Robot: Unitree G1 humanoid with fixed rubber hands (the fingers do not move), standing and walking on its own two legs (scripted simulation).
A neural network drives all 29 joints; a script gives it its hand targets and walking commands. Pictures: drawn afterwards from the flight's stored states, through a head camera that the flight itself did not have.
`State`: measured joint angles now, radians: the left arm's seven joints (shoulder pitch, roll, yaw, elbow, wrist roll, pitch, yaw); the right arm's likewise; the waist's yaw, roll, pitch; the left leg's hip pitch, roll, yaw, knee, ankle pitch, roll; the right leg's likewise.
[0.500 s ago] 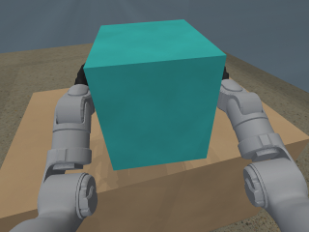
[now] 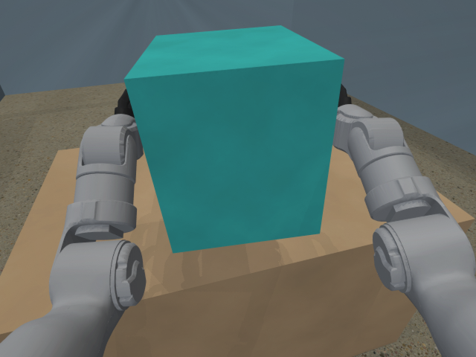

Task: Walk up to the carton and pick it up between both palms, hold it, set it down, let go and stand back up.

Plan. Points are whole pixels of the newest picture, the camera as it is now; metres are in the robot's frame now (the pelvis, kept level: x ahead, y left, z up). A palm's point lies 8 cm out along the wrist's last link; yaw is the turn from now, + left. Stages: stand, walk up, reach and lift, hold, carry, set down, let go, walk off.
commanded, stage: reach and lift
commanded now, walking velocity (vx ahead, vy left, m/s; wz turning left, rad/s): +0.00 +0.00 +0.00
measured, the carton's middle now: (232, 127) +0.43 +0.00 +0.25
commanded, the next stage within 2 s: hold in 0.12 s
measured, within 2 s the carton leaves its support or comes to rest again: neither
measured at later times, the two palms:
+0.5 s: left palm (120, 127) +0.36 +0.17 +0.29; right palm (343, 111) +0.36 -0.16 +0.30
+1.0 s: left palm (120, 118) +0.37 +0.17 +0.30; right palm (344, 104) +0.36 -0.17 +0.31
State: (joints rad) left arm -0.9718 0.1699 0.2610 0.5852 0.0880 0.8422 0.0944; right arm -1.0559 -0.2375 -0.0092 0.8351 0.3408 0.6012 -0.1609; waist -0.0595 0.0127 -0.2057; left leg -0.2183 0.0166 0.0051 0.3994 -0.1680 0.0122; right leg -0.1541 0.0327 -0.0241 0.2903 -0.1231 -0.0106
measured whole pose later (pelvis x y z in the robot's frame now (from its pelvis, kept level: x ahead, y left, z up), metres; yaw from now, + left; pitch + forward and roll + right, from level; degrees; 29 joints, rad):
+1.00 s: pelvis -0.01 +0.00 +0.00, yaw +1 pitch +0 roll -2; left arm -1.03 0.20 0.25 0.63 0.06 0.89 0.08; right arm -1.11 -0.27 0.04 0.82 0.39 0.72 -0.20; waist -0.06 0.02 -0.26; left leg -0.26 0.01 -0.03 0.41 -0.16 0.00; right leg -0.18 0.05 -0.01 0.29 -0.11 -0.02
